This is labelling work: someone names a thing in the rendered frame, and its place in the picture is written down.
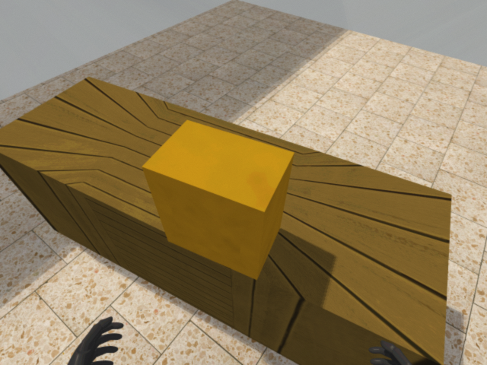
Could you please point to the pedestal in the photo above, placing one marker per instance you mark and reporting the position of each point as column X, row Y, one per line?
column 361, row 256

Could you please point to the right robot hand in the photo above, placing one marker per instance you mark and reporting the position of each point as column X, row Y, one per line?
column 391, row 351

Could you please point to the left robot hand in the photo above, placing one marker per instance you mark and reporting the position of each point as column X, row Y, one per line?
column 88, row 349

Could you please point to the carton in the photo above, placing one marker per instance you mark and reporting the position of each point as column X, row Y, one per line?
column 220, row 195

